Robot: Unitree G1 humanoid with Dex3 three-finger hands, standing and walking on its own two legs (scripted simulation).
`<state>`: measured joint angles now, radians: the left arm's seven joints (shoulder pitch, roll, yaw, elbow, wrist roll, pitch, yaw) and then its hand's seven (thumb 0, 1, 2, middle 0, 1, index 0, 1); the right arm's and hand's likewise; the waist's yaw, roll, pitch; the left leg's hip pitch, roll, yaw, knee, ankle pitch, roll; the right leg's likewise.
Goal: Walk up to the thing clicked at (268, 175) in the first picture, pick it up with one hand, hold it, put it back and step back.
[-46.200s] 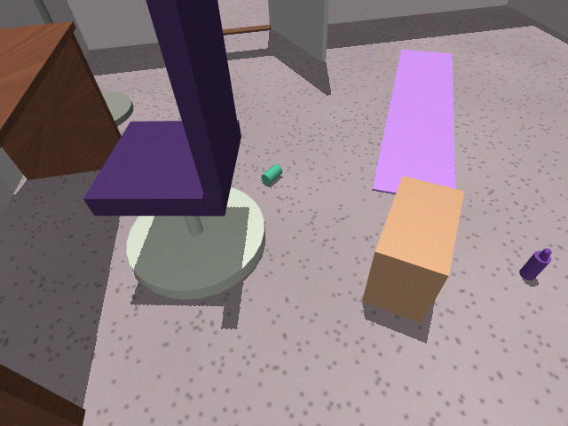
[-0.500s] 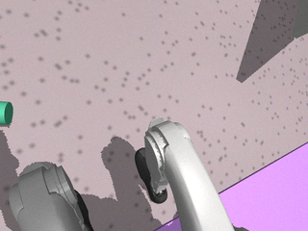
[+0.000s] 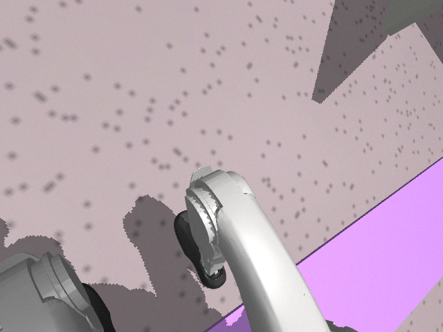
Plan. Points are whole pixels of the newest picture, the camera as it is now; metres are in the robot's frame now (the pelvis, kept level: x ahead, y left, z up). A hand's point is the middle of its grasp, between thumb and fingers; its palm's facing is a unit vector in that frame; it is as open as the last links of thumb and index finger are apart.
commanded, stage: approach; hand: left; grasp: from above
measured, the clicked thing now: out of the picture +0.47 +0.31 -0.31
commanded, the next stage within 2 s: rest palm in 0.32 s
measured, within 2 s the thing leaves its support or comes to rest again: neither
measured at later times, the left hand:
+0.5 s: hand out of the picture +0.45 +0.31 -0.21, palm faces -0.08 -0.46 -0.88, open 13.5 cm
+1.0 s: hand out of the picture +0.48 +0.28 -0.25, palm faces +0.01 -0.45 -0.89, open 13.4 cm
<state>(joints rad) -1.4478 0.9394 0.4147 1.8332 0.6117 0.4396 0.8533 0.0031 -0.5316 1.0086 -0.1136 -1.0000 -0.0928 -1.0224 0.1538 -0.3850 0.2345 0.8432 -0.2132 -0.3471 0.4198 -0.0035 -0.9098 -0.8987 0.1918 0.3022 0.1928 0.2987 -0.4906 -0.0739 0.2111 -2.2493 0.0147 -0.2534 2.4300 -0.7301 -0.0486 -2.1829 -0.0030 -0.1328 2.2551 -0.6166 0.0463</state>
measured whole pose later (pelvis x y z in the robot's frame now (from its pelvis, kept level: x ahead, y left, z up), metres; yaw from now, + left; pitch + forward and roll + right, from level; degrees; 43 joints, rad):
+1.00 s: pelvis +0.00 +0.00 -0.02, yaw -1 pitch +28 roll -13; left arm -1.40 1.01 0.39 1.82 0.48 0.42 0.89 0.00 -0.41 0.95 -0.18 -0.96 -0.16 -0.96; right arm 0.11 -0.44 0.32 0.76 -0.24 -0.32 0.46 0.00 -0.91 -0.90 0.19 0.30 0.19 0.30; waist -0.49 -0.10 0.31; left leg -2.26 0.01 -0.27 2.50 -0.74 -0.05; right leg -2.19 0.00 -0.14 2.31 -0.62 0.06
